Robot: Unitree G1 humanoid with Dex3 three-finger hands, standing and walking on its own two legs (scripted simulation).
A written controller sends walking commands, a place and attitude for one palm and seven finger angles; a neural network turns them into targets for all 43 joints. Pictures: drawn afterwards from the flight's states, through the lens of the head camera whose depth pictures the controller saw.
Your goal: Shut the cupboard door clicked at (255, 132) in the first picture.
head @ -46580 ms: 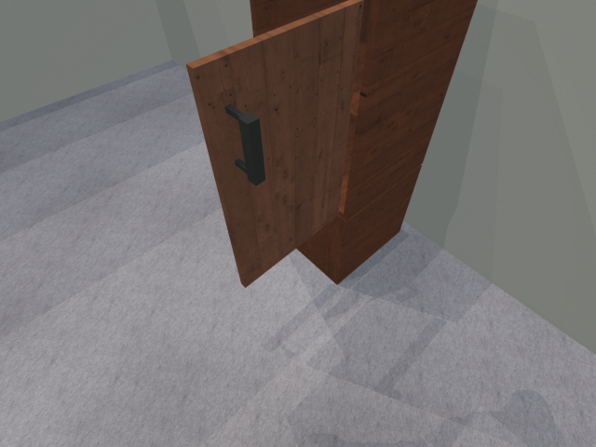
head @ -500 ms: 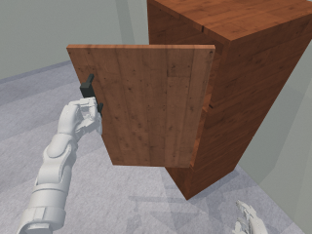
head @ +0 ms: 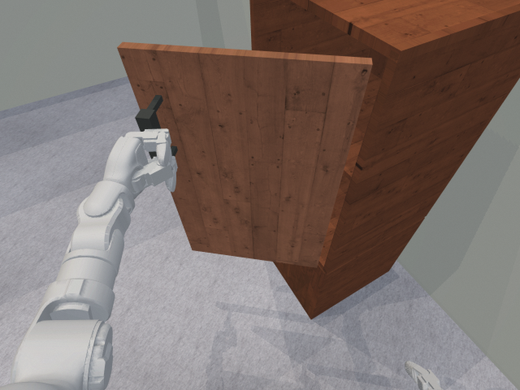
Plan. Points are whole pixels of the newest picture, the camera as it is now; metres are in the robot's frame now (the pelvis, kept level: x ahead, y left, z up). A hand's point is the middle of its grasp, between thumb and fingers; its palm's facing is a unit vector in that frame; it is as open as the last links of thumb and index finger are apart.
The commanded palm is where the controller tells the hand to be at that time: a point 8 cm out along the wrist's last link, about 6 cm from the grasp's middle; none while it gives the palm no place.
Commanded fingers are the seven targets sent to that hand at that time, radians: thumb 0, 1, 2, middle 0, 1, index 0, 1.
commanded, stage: push the door shut along its arc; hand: left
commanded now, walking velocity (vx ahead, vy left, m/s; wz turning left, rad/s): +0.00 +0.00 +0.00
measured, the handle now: (161, 136) +0.49 +0.18 +0.12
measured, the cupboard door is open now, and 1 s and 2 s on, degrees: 51 36 22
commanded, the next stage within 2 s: pull the fist back off the door in 1.26 s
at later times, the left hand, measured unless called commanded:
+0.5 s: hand (207, 138) +0.48 +0.10 +0.13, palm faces -0.32 -0.95 -0.03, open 3.1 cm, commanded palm +0.48 +0.16 +0.13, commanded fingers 0.00 0.90 0.90 -1.30 -1.50 -1.30 -1.50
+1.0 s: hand (222, 122) +0.52 +0.08 +0.13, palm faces -0.40 -0.91 -0.02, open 2.9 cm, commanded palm +0.54 +0.12 +0.13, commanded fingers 0.00 0.90 0.90 -1.30 -1.50 -1.30 -1.50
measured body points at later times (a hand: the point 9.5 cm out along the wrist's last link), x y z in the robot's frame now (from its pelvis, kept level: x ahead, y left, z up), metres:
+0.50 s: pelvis -0.01 +0.01 -0.01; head +0.06 +0.00 +0.43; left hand +0.49 +0.16 +0.14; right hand +0.02 -0.27 -0.13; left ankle +0.01 +0.10 -0.72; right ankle +0.00 -0.11 -0.72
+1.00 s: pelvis +0.00 +0.00 -0.02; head +0.10 -0.01 +0.42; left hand +0.54 +0.13 +0.13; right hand -0.01 -0.28 -0.13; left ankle +0.01 +0.10 -0.72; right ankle +0.00 -0.11 -0.72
